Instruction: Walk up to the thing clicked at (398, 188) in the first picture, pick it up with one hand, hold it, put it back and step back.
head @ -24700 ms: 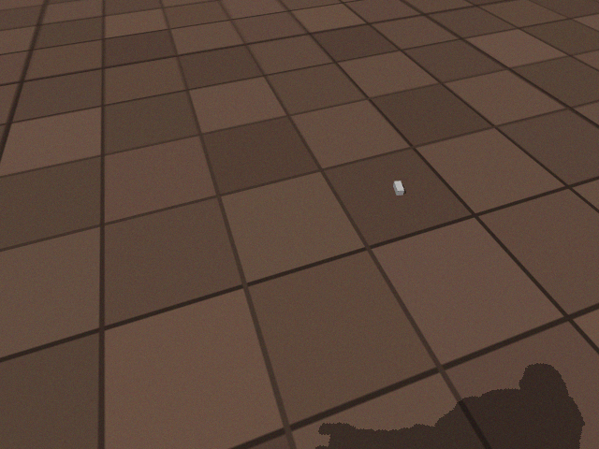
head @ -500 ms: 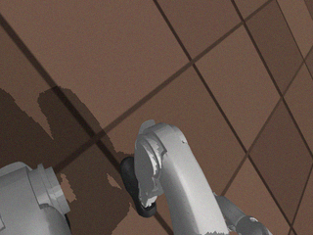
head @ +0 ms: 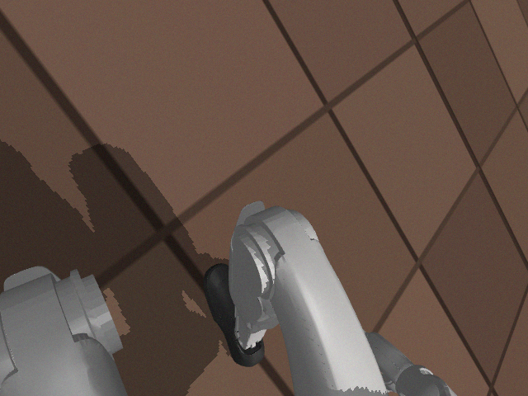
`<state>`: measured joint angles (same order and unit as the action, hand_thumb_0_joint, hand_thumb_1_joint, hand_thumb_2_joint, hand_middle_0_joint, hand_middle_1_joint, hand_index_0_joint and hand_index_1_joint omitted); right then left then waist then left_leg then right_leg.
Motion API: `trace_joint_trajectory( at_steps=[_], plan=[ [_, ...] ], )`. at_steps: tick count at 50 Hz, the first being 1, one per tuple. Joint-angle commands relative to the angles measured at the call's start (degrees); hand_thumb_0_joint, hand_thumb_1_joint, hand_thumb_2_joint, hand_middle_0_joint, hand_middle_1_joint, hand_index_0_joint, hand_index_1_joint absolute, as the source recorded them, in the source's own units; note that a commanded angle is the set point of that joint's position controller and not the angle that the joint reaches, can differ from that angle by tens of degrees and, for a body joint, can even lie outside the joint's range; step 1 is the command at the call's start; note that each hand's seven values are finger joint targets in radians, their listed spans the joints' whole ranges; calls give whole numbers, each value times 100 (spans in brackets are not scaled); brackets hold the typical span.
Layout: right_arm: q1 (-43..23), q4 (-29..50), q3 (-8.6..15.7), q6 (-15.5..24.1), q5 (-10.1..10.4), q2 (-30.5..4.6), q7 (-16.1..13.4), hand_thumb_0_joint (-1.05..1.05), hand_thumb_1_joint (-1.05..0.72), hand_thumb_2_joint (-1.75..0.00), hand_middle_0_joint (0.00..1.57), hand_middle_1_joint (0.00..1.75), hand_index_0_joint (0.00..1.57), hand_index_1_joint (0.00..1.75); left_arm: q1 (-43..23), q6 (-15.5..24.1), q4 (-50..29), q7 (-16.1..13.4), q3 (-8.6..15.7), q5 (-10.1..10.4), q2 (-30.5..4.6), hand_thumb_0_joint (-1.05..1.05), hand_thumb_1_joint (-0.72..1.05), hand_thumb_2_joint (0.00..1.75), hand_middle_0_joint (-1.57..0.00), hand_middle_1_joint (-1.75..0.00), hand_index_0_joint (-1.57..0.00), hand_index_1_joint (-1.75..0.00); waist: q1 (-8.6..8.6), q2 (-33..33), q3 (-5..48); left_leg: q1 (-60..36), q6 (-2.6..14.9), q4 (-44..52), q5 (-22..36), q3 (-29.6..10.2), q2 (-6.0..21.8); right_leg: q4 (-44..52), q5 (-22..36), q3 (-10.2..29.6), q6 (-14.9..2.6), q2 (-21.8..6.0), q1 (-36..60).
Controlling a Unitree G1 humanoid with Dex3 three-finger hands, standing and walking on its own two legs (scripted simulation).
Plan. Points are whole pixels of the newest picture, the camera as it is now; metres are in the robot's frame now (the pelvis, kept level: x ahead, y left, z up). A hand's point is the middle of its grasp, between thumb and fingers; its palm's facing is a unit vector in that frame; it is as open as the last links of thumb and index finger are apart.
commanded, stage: close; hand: left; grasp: from above
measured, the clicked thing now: out of the picture +0.44 +0.38 -0.29
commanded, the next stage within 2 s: settle in 0.44 s
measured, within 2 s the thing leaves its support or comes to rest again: leaves its support in 0.84 s
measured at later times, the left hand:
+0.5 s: hand out of the picture +0.43 +0.37 -0.25, palm faces -0.47 -0.13 -0.87, open 6.1 cm
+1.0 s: hand out of the picture +0.43 +0.38 -0.21, palm faces -0.44 -0.11 -0.89, open 6.1 cm
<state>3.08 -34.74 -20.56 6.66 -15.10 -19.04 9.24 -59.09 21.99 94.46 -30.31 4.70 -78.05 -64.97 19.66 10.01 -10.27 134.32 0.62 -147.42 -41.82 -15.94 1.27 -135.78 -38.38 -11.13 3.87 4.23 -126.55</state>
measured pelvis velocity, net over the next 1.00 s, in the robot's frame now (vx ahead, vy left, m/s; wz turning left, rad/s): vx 0.00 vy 0.00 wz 0.02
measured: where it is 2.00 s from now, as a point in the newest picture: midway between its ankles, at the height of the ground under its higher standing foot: (178, 367)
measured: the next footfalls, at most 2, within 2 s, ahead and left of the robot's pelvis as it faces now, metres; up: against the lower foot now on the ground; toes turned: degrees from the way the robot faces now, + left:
none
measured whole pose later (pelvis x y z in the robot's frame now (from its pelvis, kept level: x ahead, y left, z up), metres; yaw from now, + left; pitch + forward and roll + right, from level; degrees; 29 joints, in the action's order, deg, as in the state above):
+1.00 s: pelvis +0.00 +0.00 +0.00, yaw +1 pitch +29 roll -15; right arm 6.3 -34.6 -14.5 5.7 -12.4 -19.7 9.8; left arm -54.7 18.6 82.2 -23.2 7.8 -75.7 -59.8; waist 17.2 6.4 -7.0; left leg 135.5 0.5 -145.9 -41.0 -14.6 0.6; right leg -135.4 -38.7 -10.3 3.0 3.2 -127.6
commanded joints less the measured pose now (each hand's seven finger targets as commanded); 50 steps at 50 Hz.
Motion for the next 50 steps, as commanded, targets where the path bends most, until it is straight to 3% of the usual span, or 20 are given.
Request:
trace_joint_trajectory(
  at_steps=[1,6,7,12,13,15,19,21,26,29,36,41,42,43,45,48,50],
  plan=[
    [1045,-108,640,16,-7,-1890,-59,0,-89,-90,20,30,20,30,-1403,-51,-803,-272,194,14,-1470,0,65,5,-97,-16,-101,-12,248,-3510,3848,-3242,-67,1619,1755,458,217,955,1594,-536,-492,218,1717],
    [988,-123,690,51,27,-1885,-40,0,-89,-90,20,30,20,30,-1332,-171,-516,-257,25,37,-1174,0,70,2,-100,-14,-104,-9,342,-3382,3508,-2932,-62,1632,1490,479,204,950,1441,-525,-495,221,1529],
    [1046,-112,718,60,22,-1934,-49,0,-89,-90,20,30,20,30,-1564,-165,-820,-273,118,30,-1359,0,72,0,-101,-13,-105,-8,299,-3564,3672,-3048,-80,1670,1524,485,197,947,1484,-524,-505,208,1577],
    [980,-8,671,101,84,-1908,-35,0,-89,-90,20,30,20,30,-1309,-265,-420,-164,15,60,-1182,0,78,0,-106,-9,-111,-5,361,-3207,3359,-2728,-45,1660,1211,489,178,982,1258,-488,-501,188,1519],
    [987,-39,714,89,63,-1962,-62,0,-89,-90,20,30,20,30,-1519,-229,-710,-197,173,86,-1430,0,79,0,-107,-9,-111,-4,272,-3377,3611,-2807,-58,1697,1231,502,178,1014,1282,-504,-511,195,1620],
    [1008,-6,722,104,62,-1924,-50,0,-89,-90,20,30,20,30,-1366,-264,-613,-127,83,62,-1330,0,79,0,-108,-7,-112,-2,250,-3397,3654,-2884,-59,1686,1318,522,182,953,1337,-465,-513,189,1625],
    [1043,9,676,95,99,-1932,-52,0,-89,-90,20,30,20,30,-1159,-254,-338,-48,25,112,-1103,0,80,0,-108,-6,-112,-1,362,-3118,3399,-2798,-66,1592,1464,471,155,975,1399,-522,-524,181,1510],
    [1078,-8,719,81,90,-1977,-62,0,-89,-90,20,30,20,30,-1383,-192,-718,-49,155,129,-1415,0,82,0,-111,-5,-115,-1,260,-3417,3689,-3014,-83,1650,1558,469,170,972,1458,-496,-521,182,1660],
    [1048,4,656,50,72,-1917,-63,0,-89,-90,20,30,20,30,-1128,-146,-459,-17,119,177,-1199,0,86,0,-114,-4,-118,0,283,-3156,3568,-2824,-56,1555,1535,517,159,1032,1438,-523,-510,195,1693],
    [1047,-11,635,39,70,-1873,-58,0,-91,-90,20,30,20,30,-1101,-112,-465,-17,95,168,-1266,0,87,2,-119,-10,-123,-6,254,-3204,3581,-2903,-47,1602,1464,487,174,1002,1363,-506,-509,197,1676],
    [1154,7,799,13,96,-1981,-62,0,-91,-90,20,30,20,30,-1339,-144,-1117,38,353,175,-1519,0,95,5,-127,-8,-131,-5,173,-3473,3948,-3061,-72,1576,1676,558,161,1038,1522,-480,-532,173,1786],
    [1234,-3,972,-25,137,-1942,-47,0,-91,-90,20,30,20,30,-1203,-220,-1581,178,479,201,-1450,0,94,4,-126,-8,-129,-4,62,-3796,4058,-3262,-112,1659,1874,606,148,1039,1569,-449,-580,149,1681],
    [1189,19,994,-35,158,-1914,-41,0,-91,-90,20,30,20,30,-1183,-227,-1768,226,494,249,-1426,0,91,4,-124,-6,-127,-3,-60,-3822,4241,-3361,-128,1679,1903,584,153,1020,1574,-439,-591,141,1654],
    [1166,25,1051,-37,186,-1939,-40,0,-91,-90,20,30,20,30,-1093,-258,-1691,286,487,254,-1344,0,90,5,-124,-6,-127,-4,-37,-3734,4166,-3279,-118,1641,1845,600,133,1021,1517,-443,-611,135,1546],
    [1338,-27,1148,-66,221,-1937,-22,0,-91,-90,20,30,20,30,-901,-312,-1787,368,651,305,-1370,0,90,2,-123,-5,-126,-2,-73,-3758,4293,-3361,-121,1700,1959,620,129,1047,1616,-417,-584,118,1649],
    [1339,34,1285,-99,309,-1859,2,0,-91,-90,20,30,20,30,-1213,-331,-2439,585,465,406,-997,0,90,0,-122,-4,-126,-1,-105,-3944,4453,-3465,-131,1791,1978,650,96,1111,1601,-366,-610,75,1524],
    [1406,-61,1347,-178,389,-1781,16,0,-91,-90,20,30,20,30,-1292,-359,-2789,722,398,491,-925,0,89,0,-122,-4,-125,-1,-254,-3922,4707,-3404,-101,1870,1873,709,72,1129,1586,-330,-604,62,1538]
  ],
)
